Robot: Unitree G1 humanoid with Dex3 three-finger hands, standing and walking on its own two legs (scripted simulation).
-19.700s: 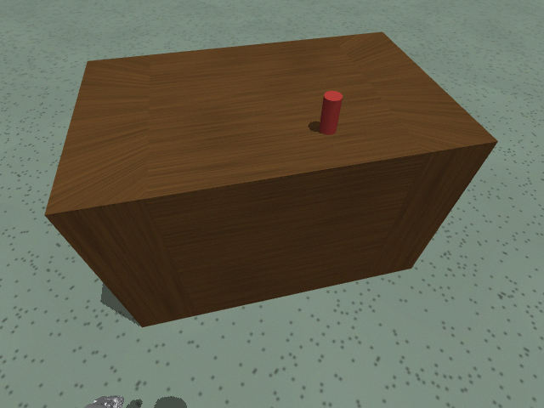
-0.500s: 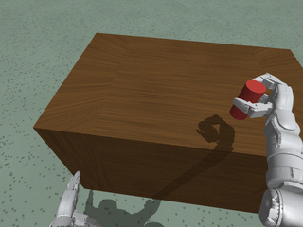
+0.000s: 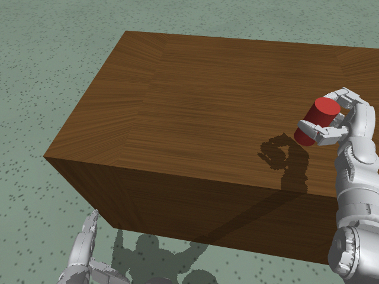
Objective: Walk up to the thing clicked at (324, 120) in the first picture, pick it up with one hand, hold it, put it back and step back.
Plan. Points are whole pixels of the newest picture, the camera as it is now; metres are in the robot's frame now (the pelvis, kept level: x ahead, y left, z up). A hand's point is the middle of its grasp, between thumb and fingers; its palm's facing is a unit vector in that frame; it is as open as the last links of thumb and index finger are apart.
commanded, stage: lower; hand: right
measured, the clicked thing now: (314, 123) +0.44 -0.19 +0.11
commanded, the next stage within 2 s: loosen in 1.38 s
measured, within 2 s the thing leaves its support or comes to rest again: rests again in 1.30 s
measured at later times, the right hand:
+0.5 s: hand (312, 131) +0.46 -0.21 +0.06, palm faces +0.19 +0.98 +0.01, open 8.9 cm
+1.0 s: hand (308, 135) +0.47 -0.22 +0.03, palm faces +0.20 +0.98 +0.01, open 8.9 cm
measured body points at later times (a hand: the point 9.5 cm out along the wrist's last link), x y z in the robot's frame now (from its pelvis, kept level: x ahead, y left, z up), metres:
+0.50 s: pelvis -0.01 -0.01 -0.02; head +0.06 -0.03 +0.42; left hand +0.14 +0.26 -0.07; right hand +0.44 -0.26 +0.06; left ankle +0.01 +0.12 -0.72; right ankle +0.01 -0.12 -0.72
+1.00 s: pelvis -0.02 -0.01 -0.04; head +0.07 -0.04 +0.40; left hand +0.13 +0.26 -0.07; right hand +0.46 -0.27 +0.03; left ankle +0.01 +0.12 -0.72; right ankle +0.01 -0.12 -0.72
